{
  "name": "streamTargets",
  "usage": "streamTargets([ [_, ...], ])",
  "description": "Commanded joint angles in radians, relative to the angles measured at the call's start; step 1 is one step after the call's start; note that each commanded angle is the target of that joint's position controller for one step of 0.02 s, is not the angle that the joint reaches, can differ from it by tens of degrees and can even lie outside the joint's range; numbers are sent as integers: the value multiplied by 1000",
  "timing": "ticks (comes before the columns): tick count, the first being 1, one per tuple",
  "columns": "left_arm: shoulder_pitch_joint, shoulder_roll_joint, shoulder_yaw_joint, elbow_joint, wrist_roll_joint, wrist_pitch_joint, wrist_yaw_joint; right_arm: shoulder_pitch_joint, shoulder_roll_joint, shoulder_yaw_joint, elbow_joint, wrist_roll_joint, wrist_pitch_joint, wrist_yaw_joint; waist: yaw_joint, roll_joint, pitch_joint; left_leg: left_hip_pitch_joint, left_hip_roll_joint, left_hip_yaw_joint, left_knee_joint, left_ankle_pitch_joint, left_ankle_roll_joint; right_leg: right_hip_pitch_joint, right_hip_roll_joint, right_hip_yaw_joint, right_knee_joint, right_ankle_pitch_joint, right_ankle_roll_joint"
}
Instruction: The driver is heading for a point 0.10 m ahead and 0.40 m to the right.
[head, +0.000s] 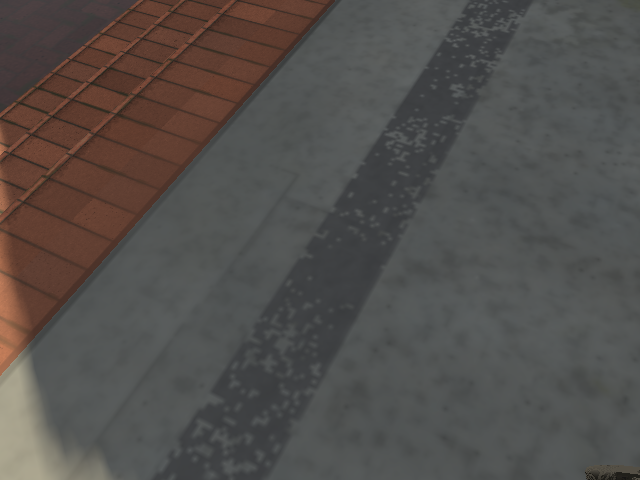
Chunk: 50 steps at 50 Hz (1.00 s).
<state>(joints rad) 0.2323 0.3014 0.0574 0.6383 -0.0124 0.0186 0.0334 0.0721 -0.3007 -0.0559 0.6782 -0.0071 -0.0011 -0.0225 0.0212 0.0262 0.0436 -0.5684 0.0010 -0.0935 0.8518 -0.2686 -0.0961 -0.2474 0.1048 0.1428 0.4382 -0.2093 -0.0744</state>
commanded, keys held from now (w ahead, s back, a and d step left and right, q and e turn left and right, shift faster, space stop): e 0.74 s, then w+e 0.26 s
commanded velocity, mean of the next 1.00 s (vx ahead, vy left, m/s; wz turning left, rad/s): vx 0.06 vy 0.00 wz -0.59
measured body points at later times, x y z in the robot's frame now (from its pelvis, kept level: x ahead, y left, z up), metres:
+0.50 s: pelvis +0.05 +0.04 +0.00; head +0.10 +0.03 +0.45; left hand +0.28 +0.26 -0.10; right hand +0.10 -0.27 -0.10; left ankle +0.10 +0.14 -0.74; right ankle -0.01 -0.10 -0.69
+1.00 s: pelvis +0.06 -0.02 +0.00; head +0.07 -0.05 +0.45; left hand +0.31 +0.15 -0.08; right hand +0.05 -0.36 -0.09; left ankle +0.20 +0.08 -0.71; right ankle -0.01 -0.09 -0.74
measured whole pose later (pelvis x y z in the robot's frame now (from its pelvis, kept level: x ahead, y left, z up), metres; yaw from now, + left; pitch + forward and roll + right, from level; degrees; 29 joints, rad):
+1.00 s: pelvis +0.06 -0.02 +0.00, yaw -35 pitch +2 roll +2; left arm 0.29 0.29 0.05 0.65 -0.02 -0.01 0.02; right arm 0.12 -0.32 -0.09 0.70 0.01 -0.05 0.01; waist 0.04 0.02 0.01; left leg -0.44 -0.01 -0.07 0.67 -0.27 -0.05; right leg -0.20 0.07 0.18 0.41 -0.23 -0.06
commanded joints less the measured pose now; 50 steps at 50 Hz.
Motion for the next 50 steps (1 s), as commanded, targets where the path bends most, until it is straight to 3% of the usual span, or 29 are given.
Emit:
streamTargets([
  [1, -9, 174, 52, -65, 1, 3, 9, -39, -81, -23, -73, 4, -16, 1, -2, -135, -112, 6, -22, -8, -62, 1, -5, 112, -256, 267, -37, 422, -155],
  [6, -43, 172, 54, -81, -7, 20, 5, -37, -91, -31, -83, 11, -40, 17, -3, -167, -132, 100, -50, -7, -224, -43, 30, 161, -239, 366, 51, 527, -136],
  [8, -90, 164, 51, -95, -19, 24, 7, 22, -99, -40, -67, 8, -50, 21, -48, -172, -134, 252, -43, 14, -444, 138, 60, 121, -185, 367, 90, 437, -83],
  [9, -73, 134, 43, -101, -12, 21, 8, 52, -137, -52, -65, -3, -52, 16, -46, -119, -166, 400, 58, -48, -483, 312, 99, 43, -140, 329, 158, 269, -35],
  [10, 17, 76, 28, -96, 13, 18, 6, 39, -203, -61, -85, -19, -43, 7, 16, 134, -201, 552, 276, -256, -461, 665, 210, -114, -2, 175, 370, -229, 32],
  [11, 31, 144, 48, -100, 2, 13, 8, 92, -190, -61, -65, -35, -38, 13, 3, 262, -183, 564, 419, -469, -481, 757, 383, -292, 69, 85, 570, -545, 93],
  [12, 62, 211, 71, -72, 5, 11, 8, 86, -151, -51, -75, -16, -37, 14, 2, 151, -167, 543, 423, -423, -477, 684, 400, -322, -3, 78, 735, -487, 134],
  [13, 39, 218, 79, -52, -5, 19, 8, 61, -112, -42, -80, -10, -34, 9, 0, 95, -142, 522, 352, -304, -460, 615, 354, -338, -27, 56, 791, -407, 156],
  [14, 35, 196, 78, -37, -12, 32, 11, 33, -97, -36, -87, -5, -29, 5, 5, 69, -122, 498, 290, -213, -464, 535, 315, -342, -42, 38, 806, -351, 173],
  [15, 19, 178, 75, -43, -13, 41, 11, 17, -97, -34, -88, 1, -25, -1, 1, 79, -106, 478, 271, -168, -474, 507, 308, -346, -56, 18, 817, -303, 185],
  [17, -11, 124, 59, -57, -21, 45, 4, 22, -104, -34, -83, -10, -13, -11, -13, 116, -95, 453, 223, -71, -507, 489, 308, -321, -64, -51, 758, -244, 198],
  [20, -67, 101, 47, -87, -16, 41, 0, 65, -127, -44, -69, -13, -1, -19, -49, 142, -123, 528, 261, -45, -518, 494, 339, -323, -101, -81, 636, -236, 202],
  [25, -76, 92, 37, -105, -6, 42, -21, 36, -172, -61, -62, 2, 8, -6, -52, 151, -131, 472, 297, 29, -536, 434, 338, -175, -144, -139, 412, -195, 168],
  [28, -62, 103, 43, -111, -7, 48, -36, 39, -188, -66, -51, 19, 9, 2, -43, 153, -123, 465, 317, 48, -508, 389, 316, -109, -139, -170, 270, -159, 131],
  [30, -2, 102, 52, -93, -8, 48, -45, 25, -184, -66, -43, 38, 10, 1, -1, 134, -123, 419, 301, 93, -431, 325, 257, 11, -113, -206, 73, -22, 78],
  [31, 37, 127, 65, -79, -6, 47, -40, 73, -150, -57, -21, 38, 9, 2, 7, 78, -126, 342, 264, 143, -343, 227, 191, 122, -98, -179, -13, 63, 43],
  [32, 73, 221, 92, -85, -8, 42, -25, 107, -91, -41, -24, 4, 9, 9, -6, -166, -117, 134, 160, 249, -88, -53, 88, 266, -270, 81, -93, 327, -31],
  [33, 54, 308, 103, -116, 21, 25, -23, 20, -78, -30, -97, -20, 7, -2, 8, -344, -93, -98, 12, 202, 137, -402, 25, 222, -494, 410, -109, 437, -247],
  [34, 57, 250, 88, -114, 41, -1, -30, -37, -121, -46, -102, -5, 8, -10, 56, -228, -126, -101, 22, 64, 289, -407, 31, 182, -482, 384, -127, 387, -292],
  [35, 14, 215, 72, -102, 36, -17, -30, -26, -133, -52, -98, 10, 10, -10, 19, -212, -98, -104, 39, 34, 320, -320, 47, 157, -424, 290, -123, 335, -238],
  [36, -41, 191, 68, -102, 18, -21, -26, 5, -139, -60, -72, 6, 12, -14, -9, -164, -83, -100, 49, 25, 300, -232, 50, 146, -362, 225, -116, 273, -177],
  [38, -62, 154, 50, -99, -5, -18, -15, 39, -143, -65, -55, -7, 8, -12, -26, -164, -112, -69, 39, 36, 299, -114, 38, 138, -309, 188, -118, 230, -144],
  [39, -40, 147, 46, -93, -5, -18, -12, 55, -133, -64, -52, -1, 2, -2, -25, -166, -129, -64, 32, 42, 286, -63, 37, 146, -292, 197, -142, 64, -145],
  [40, -22, 143, 45, -91, -3, -21, -11, 47, -123, -61, -53, 8, -4, 5, -15, -167, -124, -77, 30, 44, 241, -26, 39, 155, -282, 219, -173, -114, -148],
  [42, 4, 150, 44, -83, 2, -29, -10, -5, -118, -57, -68, 17, -18, 13, 8, -182, -70, -103, 19, 42, 107, 0, 41, 161, -284, 272, -222, -264, -154],
  [46, 36, 180, 54, -60, -3, -40, -5, -56, -99, -49, -76, 17, -56, 30, 31, -182, -42, -40, -2, 26, -128, 14, 41, 158, -276, 294, -213, -240, -155],
  [50, 46, 192, 57, -51, -9, -41, -14, -62, -93, -45, -79, 27, -85, 46, 35, -174, -27, 87, -27, 29, -253, -22, 55, 68, -257, 339, -186, -270, -162],
])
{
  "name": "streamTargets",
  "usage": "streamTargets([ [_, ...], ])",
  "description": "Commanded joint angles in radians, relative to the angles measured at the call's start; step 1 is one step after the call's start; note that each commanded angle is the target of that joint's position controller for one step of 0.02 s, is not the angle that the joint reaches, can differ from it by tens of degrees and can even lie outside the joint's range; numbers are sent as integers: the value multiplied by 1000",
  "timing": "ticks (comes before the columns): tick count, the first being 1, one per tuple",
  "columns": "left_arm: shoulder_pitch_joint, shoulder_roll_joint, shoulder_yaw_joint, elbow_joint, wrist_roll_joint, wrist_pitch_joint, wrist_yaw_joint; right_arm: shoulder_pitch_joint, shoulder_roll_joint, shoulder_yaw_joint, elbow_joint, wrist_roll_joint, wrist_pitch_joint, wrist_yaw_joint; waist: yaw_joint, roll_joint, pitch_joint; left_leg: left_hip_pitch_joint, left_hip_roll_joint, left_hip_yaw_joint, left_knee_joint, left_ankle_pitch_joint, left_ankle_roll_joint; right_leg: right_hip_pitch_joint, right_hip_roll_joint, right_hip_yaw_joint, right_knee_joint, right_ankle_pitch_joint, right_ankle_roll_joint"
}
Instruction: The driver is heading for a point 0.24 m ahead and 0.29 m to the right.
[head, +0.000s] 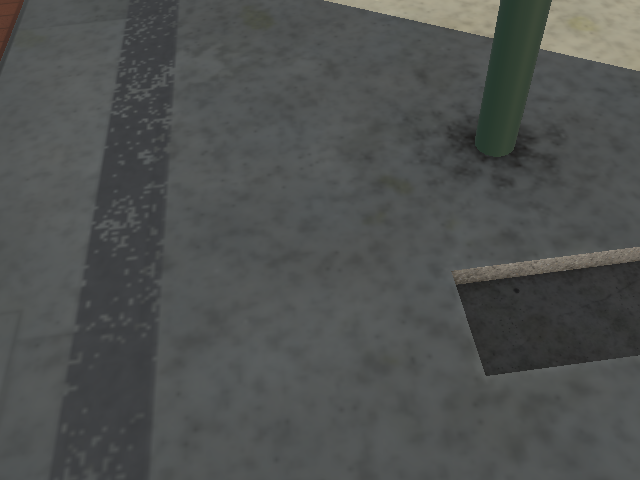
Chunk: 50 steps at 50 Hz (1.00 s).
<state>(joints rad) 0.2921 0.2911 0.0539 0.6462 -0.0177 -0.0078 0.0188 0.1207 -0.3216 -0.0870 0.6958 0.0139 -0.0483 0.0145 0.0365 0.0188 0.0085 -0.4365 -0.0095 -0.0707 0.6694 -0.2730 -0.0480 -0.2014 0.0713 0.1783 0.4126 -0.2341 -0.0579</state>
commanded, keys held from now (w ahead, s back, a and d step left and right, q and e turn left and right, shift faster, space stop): w+e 0.58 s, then no key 0.42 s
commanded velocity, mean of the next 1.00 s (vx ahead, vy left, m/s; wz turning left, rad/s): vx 0.35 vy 0.00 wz -0.47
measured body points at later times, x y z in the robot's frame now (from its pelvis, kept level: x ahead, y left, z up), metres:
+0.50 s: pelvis +0.19 +0.00 -0.02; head +0.23 -0.01 +0.43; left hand +0.48 +0.15 -0.10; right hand +0.10 -0.28 -0.13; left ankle +0.08 +0.14 -0.75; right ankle +0.32 -0.19 -0.70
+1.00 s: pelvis +0.40 -0.11 -0.01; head +0.43 -0.13 +0.44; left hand +0.63 +0.08 -0.12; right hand +0.43 -0.41 -0.11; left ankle +0.58 -0.03 -0.72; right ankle +0.34 -0.17 -0.75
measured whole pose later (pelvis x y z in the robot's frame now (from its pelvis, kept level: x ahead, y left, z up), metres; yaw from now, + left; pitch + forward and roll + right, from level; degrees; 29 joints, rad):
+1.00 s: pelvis +0.40 -0.11 -0.01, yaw -27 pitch +1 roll -2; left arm 0.20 0.27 0.04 0.77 0.01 -0.03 0.00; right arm 0.15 -0.29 -0.02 0.72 -0.01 -0.03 -0.01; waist 0.03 0.06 0.05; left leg -0.53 0.08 -0.05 0.66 -0.08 -0.06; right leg -0.15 0.12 0.02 0.37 -0.23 -0.08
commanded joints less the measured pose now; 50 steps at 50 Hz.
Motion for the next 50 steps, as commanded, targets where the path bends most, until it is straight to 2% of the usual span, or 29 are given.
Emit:
streamTargets([
  [1, -15, 200, 59, -58, -5, -14, -3, -100, -77, -15, -96, 11, -44, 11, 13, -165, 6, 0, -21, 6, -94, -16, 13, -1, -219, 324, -154, -254, -176],
  [3, -31, 186, 54, -59, -7, -11, -6, -50, -83, -21, -85, 18, -55, 10, -22, -157, 3, 119, -24, 12, -163, 22, 30, -55, -199, 348, -121, -269, -158],
  [5, -51, 130, 38, -65, -5, -9, -5, 65, -90, -31, -55, 12, -64, 2, -91, -122, -26, 348, 8, 8, -256, 82, 58, -175, -130, 307, -4, -295, -102],
  [6, -50, 55, 15, -72, 3, -12, -6, 192, -133, -42, -36, -3, -66, -7, -137, -14, -98, 538, 163, -150, -291, -24, 108, -306, -56, 204, 238, -377, -46],
  [7, -43, 30, 7, -126, -19, -23, -1, 274, -233, -59, -18, -36, -61, -5, -121, 202, -114, 625, 378, -547, -430, -368, 243, -539, 50, 46, 515, -420, 0],
  [8, -39, 117, 27, -119, -27, -30, 2, 228, -205, -56, -19, -25, -62, 0, -99, 181, -23, 549, 434, -658, -477, -519, 287, -641, -40, 30, 661, -349, 21],
  [9, -56, 158, 41, -102, -19, -28, 1, 187, -140, -37, -30, -11, -60, -6, -94, 148, 49, 503, 388, -553, -476, -474, 264, -669, -73, 16, 715, -262, 30],
  [10, -44, 154, 44, -80, -9, -25, -2, 159, -106, -25, -38, -9, -57, -12, -82, 114, 62, 481, 336, -441, -477, -369, 232, -654, -89, -2, 737, -190, 40],
  [11, -53, 142, 45, -78, -4, -25, -6, 143, -86, -17, -37, -12, -53, -16, -77, 104, 72, 459, 305, -350, -482, -250, 213, -650, -106, -10, 739, -131, 47],
  [13, -81, 102, 36, -82, -8, -29, -19, 150, -73, -9, -28, -21, -56, -23, -83, 104, 73, 417, 257, -189, -505, -36, 192, -621, -130, -40, 743, -26, 58],
  [19, -173, 44, 12, -114, -4, -36, -40, 185, -102, -9, 20, -20, -50, -25, -101, 70, 73, 413, 232, 52, -517, 298, 203, -597, -148, -106, 524, 170, 93],
  [22, -272, 18, -3, -138, -3, -44, -64, 217, -130, -11, 47, -8, -42, -29, -134, 53, 103, 407, 239, 131, -524, 337, 192, -521, -143, -178, 348, 241, 74],
  [24, -309, 20, -4, -153, -9, -45, -80, 240, -148, -13, 67, 3, -34, -29, -133, 52, 113, 449, 260, 162, -509, 416, 183, -484, -130, -208, 270, 222, 46],
  [26, -300, 50, 10, -161, -9, -44, -89, 241, -175, -18, 75, 9, -22, -31, -98, 72, 76, 503, 272, 206, -422, 725, 165, -395, -83, -251, 223, 151, 1],
  [27, -261, 77, 23, -156, -5, -39, -89, 243, -194, -23, 77, 12, -15, -36, -65, 95, 32, 528, 275, 226, -332, 927, 156, -319, -45, -278, 219, 100, -24],
  [28, -160, 118, 45, -135, -6, -34, -88, 242, -206, -26, 75, 12, -5, -40, -2, 104, -36, 522, 271, 244, -181, 1062, 146, -181, -6, -293, 204, 72, -57],
  [29, 8, 166, 75, -92, -10, -29, -76, 230, -198, -20, 66, 15, -1, -45, 93, 78, -123, 417, 247, 266, 29, 1037, 120, 72, 20, -279, 140, 143, -100],
  [30, 145, 222, 94, -64, -9, -15, -53, 253, -141, 3, 41, -8, -10, -46, 136, -39, -210, 149, 199, 246, 334, 580, 82, 392, -113, -68, 133, 204, -149],
  [31, 71, 325, 96, -94, 4, -27, -47, 378, -15, 51, -16, -35, -35, -24, -16, -288, -374, -226, -2, 136, 702, -355, 29, 677, -432, 541, 64, 212, -366],
  [32, 95, 215, 72, -114, 13, -35, -47, 258, -142, 24, -3, -3, -58, -16, 88, -131, -449, -250, 21, -32, 770, -317, 33, 630, -443, 565, -24, 300, -350],
  [33, 43, 175, 53, -91, 20, -44, -49, 170, -158, 19, -32, 25, -62, -15, 72, -100, -289, -277, 61, -17, 739, -233, 39, 493, -409, 364, -24, 507, -302],
  [34, -8, 150, 45, -80, 8, -49, -50, 157, -139, 26, -29, 13, -62, -25, 26, -15, -185, -253, 104, -1, 657, -171, 36, 337, -353, 230, -20, 617, -259],
  [35, -61, 126, 38, -81, 4, -50, -48, 156, -136, 23, -20, -4, -56, -31, -8, -16, -126, -216, 126, 9, 593, -143, 26, 219, -312, 150, -39, 652, -233],
  [37, -115, 122, 32, -76, 25, -55, -45, 205, -127, 22, 1, -6, -26, -31, -63, -53, -98, -94, 136, 15, 545, -85, 9, 50, -275, 72, -103, 702, -225],
  [39, -131, 127, 31, -45, 23, -65, -41, 233, -94, 28, 16, -16, -5, -35, -86, -58, -90, -55, 122, 36, 466, -32, -19, -25, -255, 0, -128, 779, -228],
  [42, -134, 121, 25, -2, 23, -59, -28, 175, -61, 37, -1, -27, 6, -40, -77, -86, -87, -63, 109, 43, 298, 90, -35, -24, -213, -76, -123, 805, -197],
  [45, -120, 122, 22, 30, 26, -40, -17, 84, -43, 45, -19, -20, 3, -30, -35, -92, -87, -25, 97, 44, 106, 225, -29, 3, -195, -100, -113, 723, -164],
  [48, -94, 127, 19, 70, 28, -28, -18, 36, -57, 40, -33, -16, 2, -23, -11, -93, -77, 3, 84, 30, 0, 234, -14, 45, -231, -56, -85, 646, -166],
  [50, -95, 121, 14, 91, 23, -22, -22, 27, -72, 33, -42, -23, 1, -18, -16, -99, -67, 21, 70, 30, -56, 163, 14, 67, -251, -17, -31, 611, -161],
])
